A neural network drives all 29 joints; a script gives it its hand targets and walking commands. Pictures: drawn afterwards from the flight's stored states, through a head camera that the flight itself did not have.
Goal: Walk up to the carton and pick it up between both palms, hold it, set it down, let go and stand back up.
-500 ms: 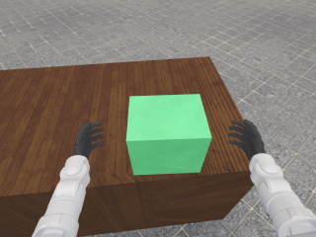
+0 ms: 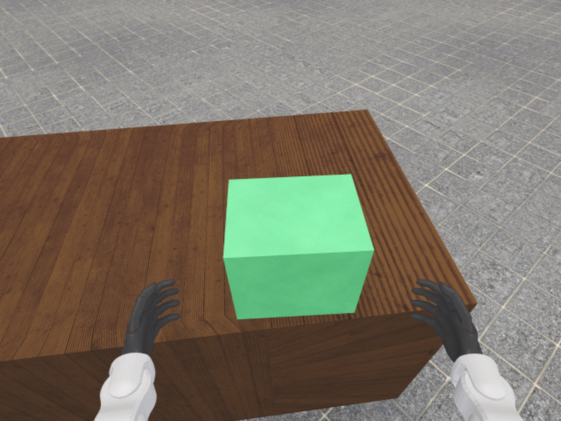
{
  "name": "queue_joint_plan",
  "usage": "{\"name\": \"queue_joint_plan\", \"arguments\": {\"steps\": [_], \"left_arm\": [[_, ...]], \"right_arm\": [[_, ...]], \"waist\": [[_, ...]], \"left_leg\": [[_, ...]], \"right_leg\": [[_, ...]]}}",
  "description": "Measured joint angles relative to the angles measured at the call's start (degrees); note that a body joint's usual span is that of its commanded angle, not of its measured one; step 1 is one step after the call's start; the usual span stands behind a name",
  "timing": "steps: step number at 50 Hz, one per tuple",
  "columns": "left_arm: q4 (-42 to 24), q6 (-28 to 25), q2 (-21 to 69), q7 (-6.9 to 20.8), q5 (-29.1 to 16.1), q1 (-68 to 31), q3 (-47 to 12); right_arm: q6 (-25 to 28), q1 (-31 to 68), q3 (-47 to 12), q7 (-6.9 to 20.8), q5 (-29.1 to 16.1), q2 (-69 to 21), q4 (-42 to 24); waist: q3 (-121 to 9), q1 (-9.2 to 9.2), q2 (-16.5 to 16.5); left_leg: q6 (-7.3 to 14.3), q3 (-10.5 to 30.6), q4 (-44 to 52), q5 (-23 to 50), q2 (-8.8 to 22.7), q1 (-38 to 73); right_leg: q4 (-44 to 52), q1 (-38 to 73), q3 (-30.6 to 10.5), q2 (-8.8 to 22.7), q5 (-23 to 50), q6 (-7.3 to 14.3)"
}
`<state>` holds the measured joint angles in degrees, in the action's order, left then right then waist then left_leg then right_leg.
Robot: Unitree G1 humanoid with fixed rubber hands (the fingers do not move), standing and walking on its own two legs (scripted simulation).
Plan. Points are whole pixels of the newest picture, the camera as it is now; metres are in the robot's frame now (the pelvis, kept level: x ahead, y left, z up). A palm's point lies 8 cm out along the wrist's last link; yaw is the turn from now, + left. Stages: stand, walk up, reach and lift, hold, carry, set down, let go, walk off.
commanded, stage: set down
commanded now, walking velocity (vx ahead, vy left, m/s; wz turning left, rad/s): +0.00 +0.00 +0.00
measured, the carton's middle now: (293, 248) +0.45 +0.03 -0.03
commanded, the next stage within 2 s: let go in 1.38 s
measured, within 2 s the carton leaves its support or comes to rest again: neither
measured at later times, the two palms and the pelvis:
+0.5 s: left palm (143, 377) +0.21 +0.23 -0.04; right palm (463, 391) +0.22 -0.21 -0.04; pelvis +0.01 +0.00 +0.00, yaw -1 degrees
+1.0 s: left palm (140, 404) +0.18 +0.23 -0.06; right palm (462, 417) +0.19 -0.21 -0.06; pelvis +0.02 +0.00 +0.01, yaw -1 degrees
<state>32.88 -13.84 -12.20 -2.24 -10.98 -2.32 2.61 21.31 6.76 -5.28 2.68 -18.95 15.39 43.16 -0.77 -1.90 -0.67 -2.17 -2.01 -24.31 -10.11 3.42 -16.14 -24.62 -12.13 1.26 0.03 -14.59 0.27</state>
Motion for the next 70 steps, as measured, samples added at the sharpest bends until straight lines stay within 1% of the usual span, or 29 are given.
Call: {"name": "queue_joint_plan", "arguments": {"steps": [11,15,21,31,40,49,59,70], "left_arm": [[1.48,-6.55,0.85,-0.57,0.07,6.38,-1.19],[2.93,-7.39,0.73,-0.59,-0.33,7.42,-1.71],[3.48,-4.63,0.08,-0.69,-0.58,7.35,-2.34],[0.25,1.35,0.6,0.83,3.31,10.44,-0.67],[-2.6,6.26,0.72,1.15,6.03,14.23,-0.7],[-4.26,10.53,0.81,1.74,8.09,15.72,-0.75],[-4.59,14.87,0.96,2.62,9.91,16.12,-0.72],[-3.51,19.32,0.72,3.11,10.98,15.27,-1.08]], "right_arm": [[6.56,-7.09,-1.01,0.81,0.79,-0.53,0.5],[7.38,-8.5,-1.17,0.91,1.67,-0.69,1.39],[5.33,-9.06,-0.88,0.56,3.47,-1.41,1.28],[2.81,-11.66,-0.69,-0.81,6.17,-2.63,1.22],[-0.58,-15.28,1.37,-1.27,9.87,-3.88,-0.98],[-3.47,-17.17,2.84,-1.75,13.16,-4.84,-2.36],[-6.09,-17.77,3.88,-2.4,16.0,-5.59,-2.31],[-8.87,-17.25,4.98,-3.13,18.77,-6.24,-1.37]], "waist": [[1.15,0.2,0.1],[1.56,0.16,0.11],[2.23,0.0,-0.24],[2.53,-0.16,-0.7],[3.04,-0.2,-0.94],[3.51,-0.1,-0.88],[4.17,0.15,-0.63],[5.41,0.67,-0.3]], "left_leg": [[-0.05,-0.31,-1.73,-1.48,-0.08,1.33],[-0.03,-0.51,-2.22,-1.92,-0.13,1.75],[-0.02,-0.93,-1.64,-1.98,-0.24,3.0],[-0.04,-0.98,1.74,-1.46,-0.36,7.67],[0.0,-0.81,3.84,-1.11,-0.44,10.24],[0.09,-0.72,5.08,-0.7,-0.56,11.31],[0.21,-0.51,5.63,-0.39,-0.69,11.93],[0.3,-0.33,5.17,-0.33,-0.78,11.92]], "right_leg": [[-2.21,0.87,-0.78,0.0,-1.52,0.01],[-3.07,1.01,-1.14,0.03,-2.05,0.01],[-3.16,1.75,-1.73,0.07,-2.28,0.0],[1.07,6.74,-1.91,0.03,-1.24,-0.07],[4.23,9.83,-1.81,0.02,-0.34,-0.14],[6.05,11.18,-1.74,0.08,0.37,-0.27],[7.07,12.08,-1.54,0.17,0.89,-0.39],[6.53,12.08,-1.33,0.26,0.89,-0.49]]}}
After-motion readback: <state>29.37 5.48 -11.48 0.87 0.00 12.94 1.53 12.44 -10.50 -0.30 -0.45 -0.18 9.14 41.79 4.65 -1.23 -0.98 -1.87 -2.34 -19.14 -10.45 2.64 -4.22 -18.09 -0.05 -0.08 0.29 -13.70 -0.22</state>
